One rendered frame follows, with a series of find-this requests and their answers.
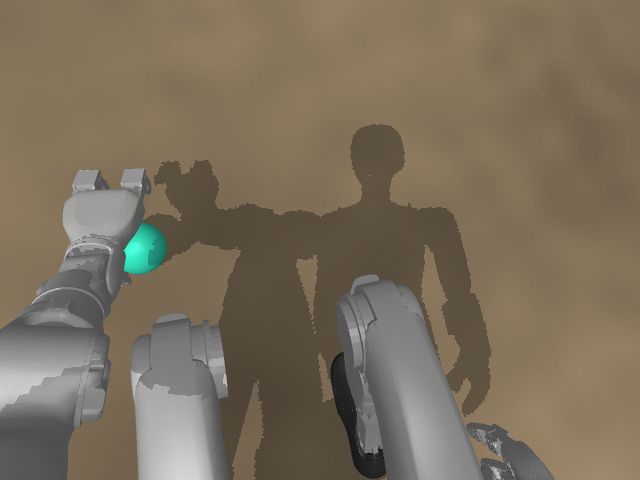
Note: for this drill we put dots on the left robot arm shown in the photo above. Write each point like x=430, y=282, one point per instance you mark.
x=54, y=370

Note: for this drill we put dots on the right robot foot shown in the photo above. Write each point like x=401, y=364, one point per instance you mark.
x=369, y=465

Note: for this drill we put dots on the left robot hand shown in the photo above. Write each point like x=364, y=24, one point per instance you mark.
x=96, y=211

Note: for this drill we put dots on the ball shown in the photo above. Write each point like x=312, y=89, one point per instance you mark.
x=146, y=250

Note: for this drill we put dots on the right robot hand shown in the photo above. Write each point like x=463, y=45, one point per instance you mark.
x=520, y=462

